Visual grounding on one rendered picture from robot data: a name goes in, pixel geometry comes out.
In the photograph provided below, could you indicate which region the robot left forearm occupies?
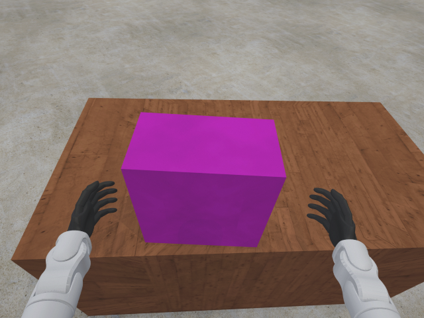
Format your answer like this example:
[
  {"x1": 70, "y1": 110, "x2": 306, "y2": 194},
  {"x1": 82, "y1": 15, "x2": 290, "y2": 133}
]
[{"x1": 21, "y1": 231, "x2": 92, "y2": 318}]

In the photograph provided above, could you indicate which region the carton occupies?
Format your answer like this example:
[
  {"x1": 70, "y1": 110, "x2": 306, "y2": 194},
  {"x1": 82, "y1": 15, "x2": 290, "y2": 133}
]
[{"x1": 121, "y1": 112, "x2": 286, "y2": 247}]

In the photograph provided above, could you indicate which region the pedestal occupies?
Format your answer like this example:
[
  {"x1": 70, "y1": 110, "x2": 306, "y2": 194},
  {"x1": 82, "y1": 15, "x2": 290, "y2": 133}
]
[{"x1": 11, "y1": 98, "x2": 424, "y2": 316}]

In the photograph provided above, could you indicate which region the robot right forearm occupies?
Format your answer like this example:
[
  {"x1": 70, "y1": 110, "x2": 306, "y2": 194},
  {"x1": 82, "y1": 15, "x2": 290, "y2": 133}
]
[{"x1": 332, "y1": 239, "x2": 401, "y2": 318}]

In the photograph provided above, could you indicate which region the left robot hand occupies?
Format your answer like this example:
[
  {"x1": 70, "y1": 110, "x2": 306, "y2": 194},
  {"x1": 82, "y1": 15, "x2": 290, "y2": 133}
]
[{"x1": 68, "y1": 181, "x2": 117, "y2": 238}]

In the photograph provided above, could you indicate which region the right robot hand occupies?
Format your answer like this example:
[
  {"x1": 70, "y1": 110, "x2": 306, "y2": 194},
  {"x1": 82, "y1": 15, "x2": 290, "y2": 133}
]
[{"x1": 307, "y1": 187, "x2": 357, "y2": 247}]

